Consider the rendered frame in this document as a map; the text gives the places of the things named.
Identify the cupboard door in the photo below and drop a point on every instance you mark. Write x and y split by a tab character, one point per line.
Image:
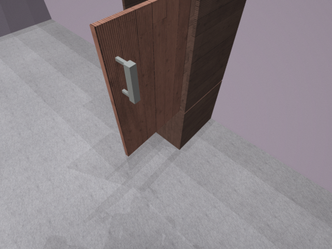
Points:
152	34

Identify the handle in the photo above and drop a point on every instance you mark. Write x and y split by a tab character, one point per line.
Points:
130	71

